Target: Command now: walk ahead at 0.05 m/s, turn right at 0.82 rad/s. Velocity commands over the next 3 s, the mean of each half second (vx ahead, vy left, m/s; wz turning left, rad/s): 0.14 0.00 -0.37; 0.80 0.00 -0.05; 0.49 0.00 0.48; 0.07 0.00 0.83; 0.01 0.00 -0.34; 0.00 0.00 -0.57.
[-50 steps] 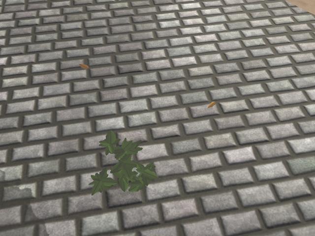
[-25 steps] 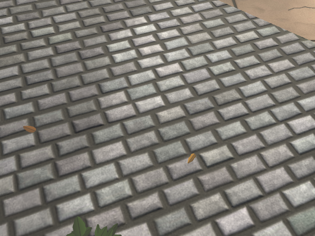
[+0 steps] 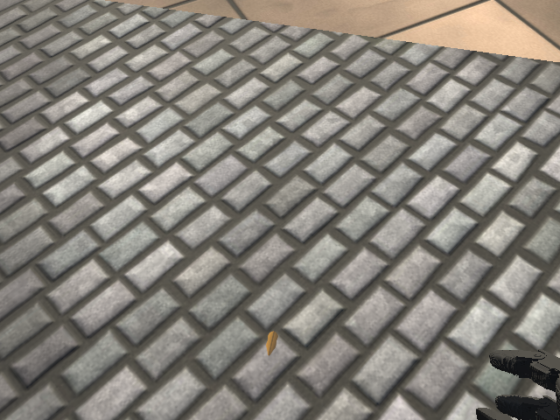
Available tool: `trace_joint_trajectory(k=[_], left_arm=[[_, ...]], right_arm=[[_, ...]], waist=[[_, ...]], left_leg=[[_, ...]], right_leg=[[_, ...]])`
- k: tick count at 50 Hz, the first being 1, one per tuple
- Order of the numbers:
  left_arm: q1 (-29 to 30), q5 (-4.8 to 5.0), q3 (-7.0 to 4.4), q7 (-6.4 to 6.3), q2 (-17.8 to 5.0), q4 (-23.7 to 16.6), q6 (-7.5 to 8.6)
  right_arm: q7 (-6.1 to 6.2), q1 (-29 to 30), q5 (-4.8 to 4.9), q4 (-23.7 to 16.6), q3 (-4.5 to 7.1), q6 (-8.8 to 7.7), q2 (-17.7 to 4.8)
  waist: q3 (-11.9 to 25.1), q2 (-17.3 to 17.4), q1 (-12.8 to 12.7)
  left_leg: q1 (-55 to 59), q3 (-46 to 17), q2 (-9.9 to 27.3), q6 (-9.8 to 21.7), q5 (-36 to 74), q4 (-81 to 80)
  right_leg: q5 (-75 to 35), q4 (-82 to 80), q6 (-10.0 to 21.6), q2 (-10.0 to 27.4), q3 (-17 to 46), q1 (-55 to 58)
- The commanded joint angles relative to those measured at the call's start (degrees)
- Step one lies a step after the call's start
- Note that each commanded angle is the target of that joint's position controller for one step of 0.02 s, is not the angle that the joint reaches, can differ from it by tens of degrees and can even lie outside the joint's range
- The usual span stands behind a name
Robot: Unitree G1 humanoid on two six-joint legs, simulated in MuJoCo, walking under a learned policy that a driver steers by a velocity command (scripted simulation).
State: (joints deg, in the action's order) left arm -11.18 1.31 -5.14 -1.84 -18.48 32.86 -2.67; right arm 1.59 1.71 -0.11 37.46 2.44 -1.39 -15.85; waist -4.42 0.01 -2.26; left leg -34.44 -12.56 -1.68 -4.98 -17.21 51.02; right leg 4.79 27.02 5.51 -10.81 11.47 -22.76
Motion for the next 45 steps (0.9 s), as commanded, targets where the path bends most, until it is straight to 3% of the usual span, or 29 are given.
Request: trace_joint_trajectory(k=[1, 5, 8, 9, 10, 11, 12, 13, 14, 16, 17, 18, 19, 20, 24, 26, 27, 28, 29, 30, 31, 32, 33, 35, 38, 42, 43, 44, 45], left_arm=[[2.4, -0.32, -2.44, -0.92, -8.1, -5.6, -0.2], [1.4, -1.18, -1.36, -0.09, -6.3, -5.5, -0.18], [2.4, -0.67, -0.55, 0.3, -5.3, -5.6, -0.12], [-0.4, -1.09, 0.18, 0.47, -3.3, -5.2, -0.01], [-4.2, -0.84, 0.26, 0.65, -3.3, -5.3, 0.34], [-0.8, -1.3, -1.24, 0.61, -8.4, -6.0, 1.27], [0.1, -0.96, -2.17, 0.54, -11.0, -4.9, 1.43], [0.0, -0.87, -2.06, 0.39, -9.8, -3.4, 0.9], [-0.2, -1.07, -1.48, 0.2, -7.8, -2.6, 0.22], [-0.5, -0.72, -0.11, 0.51, -4.0, -2.2, -0.09], [-1.2, -0.96, 0.82, 0.8, -1.8, -2.1, 0.18], [-0.9, -0.89, 1.29, 1.3, -1.2, -2.3, 0.63], [0.1, -0.48, 1.17, 1.69, -2.1, -2.7, 1.07], [1.1, -0.11, 1.11, 1.89, -2.7, -2.9, 1.53], [-0.8, -0.26, 1.26, 1.87, -2.4, -0.7, 4.34], [-5.9, -0.33, 1.54, 1.84, -1.1, 2.4, 5.56], [-10.0, -0.59, 1.53, 1.69, -1.1, 4.1, 6.14], [-17.3, -4.98, 1.38, 1.99, -4.6, 5.7, 5.85], [-17.3, -4.94, -0.48, 2.21, -10.7, 4.6, 5.45], [-17.4, -4.55, -0.94, 1.81, -10.2, 5.6, 5.35], [-14.4, -3.74, -0.19, 2.06, -7.9, 5.5, 5.75], [-12.4, -3.28, 0.23, 2.36, -6.9, 5.3, 6.19], [-11.6, -3.03, 0.63, 2.34, -6.5, 5.5, 6.65], [-12.1, -2.58, 1.03, 2.47, -5.7, 6.7, 7.56], [-13.0, -2.48, 0.85, 2.76, -5.9, 8.4, 8.14], [-15.8, -2.41, 0.65, 2.66, -7.2, 11.6, 8.27], [-15.7, -2.48, 0.57, 2.6, -7.9, 12.3, 8.14], [-15.8, -2.51, 0.47, 2.51, -8.8, 13.1, 8.06], [-16.2, -2.62, 0.27, 2.44, -10.0, 14.0, 7.9]], right_arm=[[0.21, -3.5, 0.23, -1.5, 1.72, 0.07, -4.8], [-0.64, -2.5, -0.11, -2.1, 1.94, -1.2, -5.6], [-1.5, -6.5, -0.37, -1.2, 2.6, -2.09, -6.2], [-1.41, -6.2, -1.34, -1.9, 2.95, -1.97, -8.3], [-1.05, -4.3, -2.49, -2.8, 3.64, -1.16, -12.5], [-0.98, -7.9, -2.78, -2.0, 4.04, -1.13, -11.6], [-0.73, -7.6, -1.7, -2.6, 3.54, -1.07, -9.7], [-0.49, -6.4, -0.74, -2.8, 2.96, -0.7, -7.9], [-0.32, -6.1, -0.06, -3.1, 2.39, -0.43, -6.9], [-0.16, -6.3, -0.2, -2.7, 1.65, 0.21, -6.2], [-0.22, -8.2, -0.41, -2.0, 1.24, 0.41, -4.9], [-0.24, -11.0, 0.23, -1.2, 1.94, 0.81, -6.8], [-0.09, -12.9, 0.74, -1.0, 2.6, 1.16, -8.9], [0.04, -13.7, 0.83, -1.2, 2.82, 1.21, -9.8], [-0.24, -15.3, 1.73, -1.0, 3.15, 0.1, -10.8], [-0.39, -13.9, 2.2, -1.5, 2.67, 0.0, -9.6], [-0.56, -11.9, 2.03, -2.5, 2.04, -0.51, -7.4], [-2.04, -10.2, -1.79, -3.1, 1.79, 0.4, -3.5], [-2.79, -3.6, -2.2, -7.8, 1.16, -0.3, -2.4], [-3.24, 1.4, -2.42, -9.8, 1.71, -0.71, -4.8], [-3.95, -0.3, -1.93, -8.7, 1.96, -0.96, -5.3], [-4.57, -3.3, -2.14, -7.2, 2.16, -1.08, -6.1], [-5.21, -5.1, -2.5, -6.2, 2.41, -0.85, -6.8], [-6.0, -5.3, -2.57, -5.6, 2.2, -0.17, -6.3], [-6.57, -1.9, -1.82, -6.3, 1.33, 0.15, -4.9], [-6.73, 2.8, -1.6, -7.8, 0.77, 0.03, -4.7], [-6.41, 2.2, -1.73, -7.7, 0.81, 0.05, -5.0], [-5.78, 0.1, -1.95, -7.3, 1.07, 0.09, -5.5], [-4.89, -5.3, -2.07, -6.0, 1.66, 0.0, -6.4]], waist=[[13.1, -6.9, 1.4], [12.6, -10.0, -0.8], [11.5, -9.1, 1.7], [12.2, -2.4, 0.3], [9.5, 12.6, -2.9], [9.3, 16.0, 0.5], [8.9, 9.8, 0.9], [8.0, 5.9, 0.7], [7.6, 4.7, 1.1], [6.7, 5.1, 1.0], [9.5, 6.4, 1.2], [9.9, 10.7, 2.7], [9.4, 13.6, 4.0], [8.6, 14.3, 4.5], [4.3, 11.9, 3.7], [2.6, 8.1, 0.6], [3.4, 5.7, -1.3], [6.1, -9.2, -5.0], [0.8, -13.3, -6.0], [-2.1, -7.2, -6.4], [-2.8, -5.4, -3.8], [-0.9, -5.4, -2.0], [0.3, -6.6, -1.0], [-0.6, -7.3, -0.5], [-3.0, -7.0, -0.8], [-5.0, -6.2, -2.0], [-4.6, -6.4, -1.4], [-2.9, -6.9, -0.1], [1.3, -7.3, 2.7]], left_leg=[[5.3, 3.9, -1.8, -0.2, 4.3, -4.3], [9.6, 5.0, -0.7, 1.5, 2.6, -11.2], [19.6, 6.3, 0.8, 4.6, 11.6, -26.5], [25.0, -0.8, 8.4, 7.7, 16.8, -29.5], [26.8, -11.6, 18.4, 15.9, 29.2, -31.2], [23.6, -21.5, 24.5, 22.9, 27.5, -33.8], [22.9, -18.2, 22.7, 22.0, 22.8, -32.3], [22.1, -12.6, 18.6, 19.1, 19.2, -31.4], [22.3, -9.6, 16.3, 17.3, 17.6, -31.1], [21.5, -4.6, 12.8, 16.2, 17.4, -31.9], [23.5, -2.2, 10.3, 14.6, 3.8, -33.5], [25.2, -2.7, 9.4, 14.4, -6.9, -35.7], [25.2, -4.7, 10.3, 14.9, -13.5, -37.5], [24.2, -6.5, 11.5, 15.2, -17.5, -38.8], [18.0, -6.9, 13.5, 15.6, -17.8, -39.8], [12.7, -3.7, 11.0, 14.1, -17.5, -36.2], [6.0, -1.3, 9.0, 12.1, -14.7, -31.0], [-6.6, 8.8, 1.5, 9.1, -13.6, -12.0], [-22.7, 14.2, -1.0, 7.3, -11.3, -3.5], [-25.9, 9.6, 4.4, 7.3, -4.9, 1.1], [-25.9, 9.0, 5.4, 6.6, -0.5, 3.3], [-23.0, 9.6, 5.6, 5.8, 1.9, 3.7], [-19.8, 11.0, 5.5, 5.2, 3.2, 4.7], [-15.7, 12.4, 5.5, 4.5, 7.3, 4.1], [-10.1, 13.7, 5.6, 4.7, 12.7, -4.1], [-2.5, 17.1, 5.0, 8.2, 12.1, -13.0], [0.3, 18.4, 3.9, 9.3, 9.3, -14.6], [5.1, 19.9, 1.7, 10.6, 5.8, -15.6], [12.8, 21.0, -1.2, 11.7, 3.2, -15.6]], right_leg=[[1.4, -5.7, 5.1, 12.8, 15.4, 8.3], [-3.3, -2.1, 5.4, 14.4, 18.3, 10.0], [-2.8, 1.7, 3.2, 12.8, 19.2, 8.2], [11.5, 7.9, 0.4, 9.3, 15.7, 4.6], [30.7, 19.0, -3.9, -0.3, 5.0, -3.4], [33.5, 32.2, -7.1, 1.2, 1.2, -8.1], [29.2, 39.1, -8.3, 3.5, 1.7, -8.7], [25.8, 41.8, -9.2, 3.9, 1.1, -8.5], [24.0, 44.3, -10.0, 4.0, 0.4, -9.0], [21.4, 42.9, -10.5, 4.5, -2.2, -7.7], [19.2, 36.8, -10.6, 6.2, -5.4, -6.3], [20.0, 32.6, -10.8, 6.4, -9.9, -6.6], [21.3, 29.3, -10.5, 7.2, -11.9, -6.0], [22.6, 25.2, -9.5, 8.0, -12.3, -4.2], [21.1, 5.3, -3.8, 8.7, -13.6, 7.2], [10.9, -7.0, -1.2, 8.0, -16.3, 15.6], [9.6, -7.7, -0.1, 10.0, -14.0, 23.6], [27.6, -14.5, 1.4, 18.7, 0.5, 36.7], [38.5, -19.1, 6.0, 32.4, 21.2, 35.9], [40.5, -19.9, 9.6, 34.8, 24.6, 31.6], [37.1, -19.7, 8.5, 31.5, 20.1, 31.0], [32.8, -19.7, 6.9, 28.4, 15.1, 29.9], [29.7, -20.5, 6.2, 26.2, 11.2, 28.0], [25.3, -23.0, 5.8, 23.6, 5.8, 23.3], [17.7, -24.9, 4.7, 22.1, -0.2, 19.6], [4.7, -26.6, 4.3, 24.5, -4.2, 21.5], [-4.0, -24.6, 4.0, 24.7, -5.7, 22.7], [-19.7, -19.7, 3.6, 24.6, -7.6, 23.8], [-37.6, -10.9, 3.2, 24.4, -9.5, 24.7]])
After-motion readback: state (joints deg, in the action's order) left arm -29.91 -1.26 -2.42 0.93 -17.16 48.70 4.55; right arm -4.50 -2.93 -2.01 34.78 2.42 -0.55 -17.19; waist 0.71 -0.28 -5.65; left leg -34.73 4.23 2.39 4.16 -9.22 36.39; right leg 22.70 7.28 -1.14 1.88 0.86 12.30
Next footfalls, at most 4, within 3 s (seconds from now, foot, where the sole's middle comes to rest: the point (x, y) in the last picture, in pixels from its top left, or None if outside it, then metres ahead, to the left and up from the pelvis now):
0.18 left None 0.14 0.17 -0.77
0.56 right None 0.03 -0.05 -0.77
0.92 left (257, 406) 0.44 0.13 -0.77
1.36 right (357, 270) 0.79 -0.11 -0.77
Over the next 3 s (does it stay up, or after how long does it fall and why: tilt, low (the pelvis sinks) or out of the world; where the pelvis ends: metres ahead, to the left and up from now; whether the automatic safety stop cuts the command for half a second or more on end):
stays up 0.70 0.02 0.00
